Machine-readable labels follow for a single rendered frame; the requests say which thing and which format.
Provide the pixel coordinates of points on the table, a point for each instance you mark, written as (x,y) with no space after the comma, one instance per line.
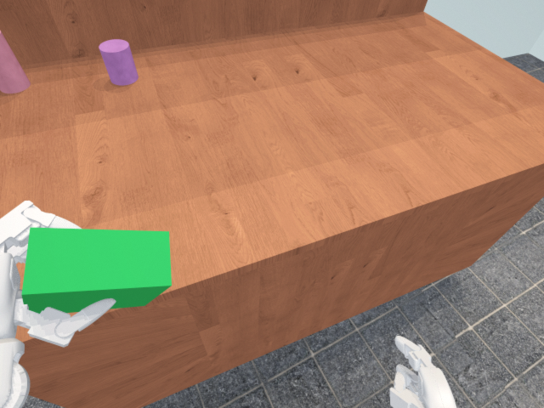
(311,160)

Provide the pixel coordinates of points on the left robot forearm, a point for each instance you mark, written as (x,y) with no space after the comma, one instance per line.
(14,379)

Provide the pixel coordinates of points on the right robot hand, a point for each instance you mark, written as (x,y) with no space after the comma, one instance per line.
(428,389)

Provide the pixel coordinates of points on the left robot hand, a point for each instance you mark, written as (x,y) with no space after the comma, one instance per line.
(51,325)

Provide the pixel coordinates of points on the sponge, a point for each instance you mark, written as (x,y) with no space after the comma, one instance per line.
(70,269)

